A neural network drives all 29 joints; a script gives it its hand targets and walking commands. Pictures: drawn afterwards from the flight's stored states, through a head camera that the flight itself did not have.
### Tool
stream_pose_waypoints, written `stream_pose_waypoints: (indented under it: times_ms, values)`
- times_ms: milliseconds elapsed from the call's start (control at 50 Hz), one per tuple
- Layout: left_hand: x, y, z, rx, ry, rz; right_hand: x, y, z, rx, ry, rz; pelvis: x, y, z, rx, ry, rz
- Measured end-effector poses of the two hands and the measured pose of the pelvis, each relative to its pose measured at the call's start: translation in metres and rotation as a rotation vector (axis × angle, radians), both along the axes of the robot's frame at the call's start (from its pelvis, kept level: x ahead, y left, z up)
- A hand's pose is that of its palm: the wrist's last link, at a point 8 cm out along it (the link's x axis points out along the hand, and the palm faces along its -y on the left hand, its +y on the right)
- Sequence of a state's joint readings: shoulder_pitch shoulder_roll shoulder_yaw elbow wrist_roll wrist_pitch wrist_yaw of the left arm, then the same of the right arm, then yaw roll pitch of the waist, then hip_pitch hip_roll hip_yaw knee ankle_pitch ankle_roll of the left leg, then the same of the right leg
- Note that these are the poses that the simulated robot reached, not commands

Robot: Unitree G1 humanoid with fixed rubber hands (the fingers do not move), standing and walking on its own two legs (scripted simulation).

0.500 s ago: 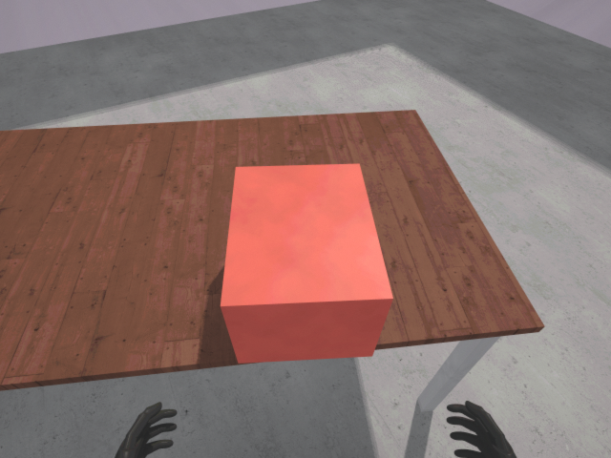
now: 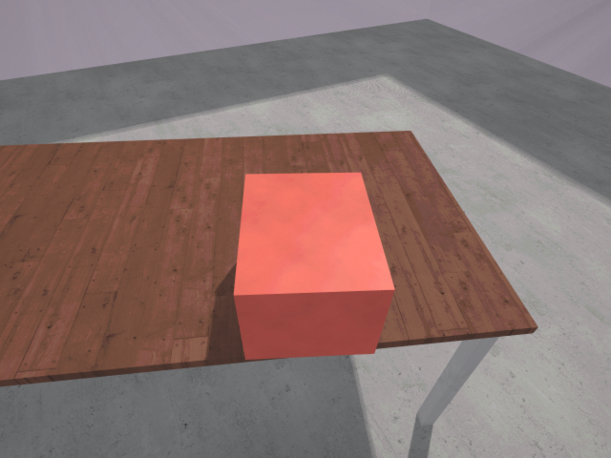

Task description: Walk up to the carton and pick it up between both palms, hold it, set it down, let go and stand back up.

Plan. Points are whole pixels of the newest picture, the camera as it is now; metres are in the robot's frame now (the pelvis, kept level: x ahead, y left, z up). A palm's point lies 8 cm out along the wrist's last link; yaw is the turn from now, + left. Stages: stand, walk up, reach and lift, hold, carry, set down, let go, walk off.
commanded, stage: stand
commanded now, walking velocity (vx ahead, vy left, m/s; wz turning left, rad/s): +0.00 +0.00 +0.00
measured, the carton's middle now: (307, 259) +0.49 +0.00 -0.05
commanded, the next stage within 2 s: none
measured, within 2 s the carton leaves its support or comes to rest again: neither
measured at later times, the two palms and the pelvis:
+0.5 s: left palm out of the picture +0.08 +0.30 -0.11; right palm out of the picture +0.07 -0.26 -0.11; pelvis +0.00 +0.00 +0.00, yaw +0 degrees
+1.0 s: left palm out of the picture +0.07 +0.30 -0.11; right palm out of the picture +0.06 -0.26 -0.11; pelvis +0.00 +0.00 +0.00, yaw +0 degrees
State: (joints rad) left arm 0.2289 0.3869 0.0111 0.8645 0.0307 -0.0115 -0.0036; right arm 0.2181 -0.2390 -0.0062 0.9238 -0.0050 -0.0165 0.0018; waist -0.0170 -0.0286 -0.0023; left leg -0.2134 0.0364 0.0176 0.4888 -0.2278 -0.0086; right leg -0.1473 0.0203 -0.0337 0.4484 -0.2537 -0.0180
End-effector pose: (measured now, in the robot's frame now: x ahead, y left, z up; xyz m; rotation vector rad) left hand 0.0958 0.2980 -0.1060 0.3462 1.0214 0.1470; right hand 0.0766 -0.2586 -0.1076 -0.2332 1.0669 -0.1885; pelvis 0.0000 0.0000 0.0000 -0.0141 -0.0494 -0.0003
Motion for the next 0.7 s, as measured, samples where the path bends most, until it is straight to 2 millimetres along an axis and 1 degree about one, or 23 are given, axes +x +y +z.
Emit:
stream_pose_waypoints:
  times_ms: [180,700]
  values:
    - [-0.013,0.003,-0.006,-0.002,0.048,0.011,-0.006,0.001,-0.001,-0.003,0.021,-0.006,-0.001,0.002,0.001,-0.003,0.001,0.000]
    - [-0.022,0.003,-0.007,-0.001,0.092,0.019,-0.009,-0.002,-0.001,-0.004,0.048,-0.007,0.000,0.001,0.003,-0.002,0.016,0.000]
